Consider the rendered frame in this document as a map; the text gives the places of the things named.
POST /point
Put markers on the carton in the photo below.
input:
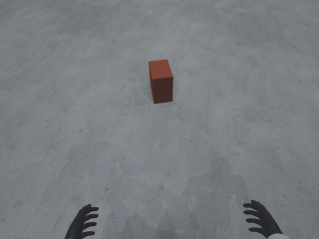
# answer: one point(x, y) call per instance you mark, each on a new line
point(161, 80)

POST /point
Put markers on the robot right hand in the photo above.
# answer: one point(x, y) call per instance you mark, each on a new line
point(266, 221)

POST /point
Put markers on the robot left hand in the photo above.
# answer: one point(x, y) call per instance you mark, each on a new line
point(75, 230)

